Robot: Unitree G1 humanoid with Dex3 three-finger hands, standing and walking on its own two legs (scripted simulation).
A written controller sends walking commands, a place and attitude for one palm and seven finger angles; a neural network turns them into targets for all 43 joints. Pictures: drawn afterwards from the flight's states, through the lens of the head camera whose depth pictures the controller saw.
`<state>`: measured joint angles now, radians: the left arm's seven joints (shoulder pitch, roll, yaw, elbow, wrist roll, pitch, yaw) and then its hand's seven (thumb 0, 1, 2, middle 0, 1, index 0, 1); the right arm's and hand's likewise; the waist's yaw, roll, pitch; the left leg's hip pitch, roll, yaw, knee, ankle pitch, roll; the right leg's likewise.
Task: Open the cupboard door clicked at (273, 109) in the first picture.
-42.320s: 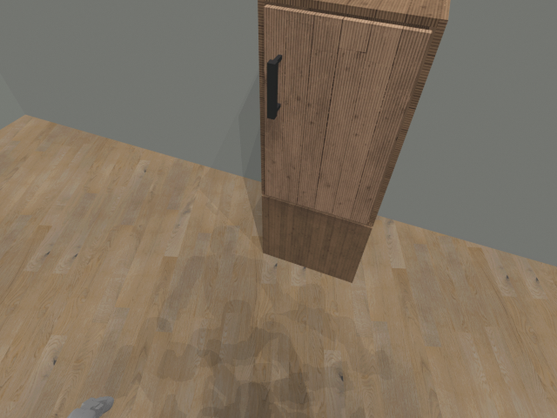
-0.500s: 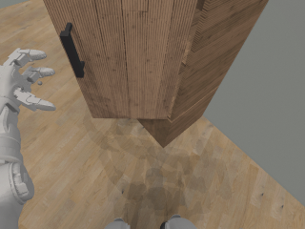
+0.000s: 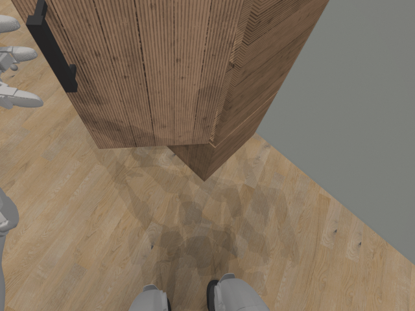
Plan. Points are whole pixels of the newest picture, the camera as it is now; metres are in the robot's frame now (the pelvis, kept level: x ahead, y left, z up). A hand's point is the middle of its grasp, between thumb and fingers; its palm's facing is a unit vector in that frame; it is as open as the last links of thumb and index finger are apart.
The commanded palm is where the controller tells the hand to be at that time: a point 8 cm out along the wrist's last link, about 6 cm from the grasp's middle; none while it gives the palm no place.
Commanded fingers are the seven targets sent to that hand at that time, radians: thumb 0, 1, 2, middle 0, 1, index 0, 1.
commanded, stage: move the hooked fingers beside the handle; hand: left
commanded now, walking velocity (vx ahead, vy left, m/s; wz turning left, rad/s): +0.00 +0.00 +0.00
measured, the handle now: (57, 50) +0.57 +0.22 +0.10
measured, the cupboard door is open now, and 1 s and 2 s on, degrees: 51 51 50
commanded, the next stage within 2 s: slide the fingers in behind the handle in 0.82 s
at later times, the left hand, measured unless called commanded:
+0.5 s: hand (10, 71) +0.51 +0.27 +0.11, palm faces +0.00 -1.00 +0.01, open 14.0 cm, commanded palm +0.50 +0.32 +0.10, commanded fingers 0.00 -0.50 0.30 -0.30 -1.20 -0.30 -1.20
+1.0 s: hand (13, 69) +0.52 +0.27 +0.10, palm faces +0.00 -1.00 +0.00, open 14.0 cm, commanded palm +0.50 +0.31 +0.10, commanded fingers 0.00 -0.50 0.30 -0.30 -1.20 -0.30 -1.20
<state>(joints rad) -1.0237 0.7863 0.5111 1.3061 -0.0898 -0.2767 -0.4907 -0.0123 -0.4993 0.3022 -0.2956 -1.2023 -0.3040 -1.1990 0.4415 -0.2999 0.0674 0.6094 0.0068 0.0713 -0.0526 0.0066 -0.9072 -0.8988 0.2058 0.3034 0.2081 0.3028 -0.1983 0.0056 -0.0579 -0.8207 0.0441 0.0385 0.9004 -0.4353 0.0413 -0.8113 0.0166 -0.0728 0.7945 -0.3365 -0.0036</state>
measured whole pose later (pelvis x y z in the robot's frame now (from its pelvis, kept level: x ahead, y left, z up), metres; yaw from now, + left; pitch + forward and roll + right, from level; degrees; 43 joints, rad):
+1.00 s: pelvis +0.00 +0.00 -0.01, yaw +0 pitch +22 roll -4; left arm -1.01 0.79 0.50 1.27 -0.11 -0.30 -0.49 -0.01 -0.50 0.30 -0.29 -1.20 -0.30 -1.20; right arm 0.44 -0.29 0.07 0.60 0.00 0.10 -0.04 0.00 -0.91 -0.90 0.21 0.30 0.21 0.30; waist -0.20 0.01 -0.07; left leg -0.87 0.05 0.02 0.94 -0.45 0.04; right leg -0.85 0.03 -0.08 0.81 -0.34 0.00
